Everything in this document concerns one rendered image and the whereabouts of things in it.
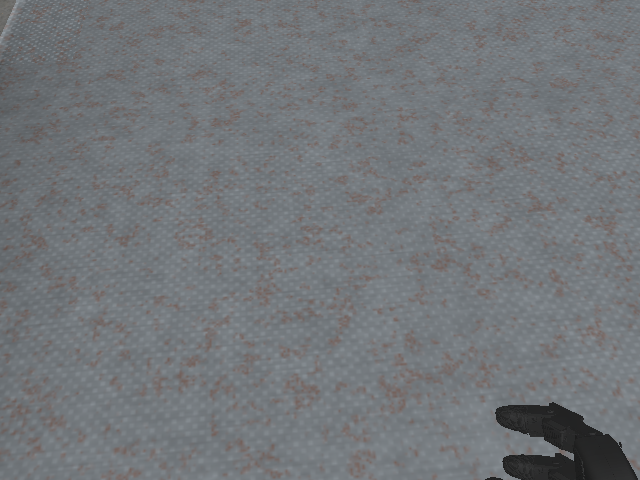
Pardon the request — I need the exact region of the right robot hand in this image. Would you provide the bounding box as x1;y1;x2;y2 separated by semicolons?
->
485;402;638;480

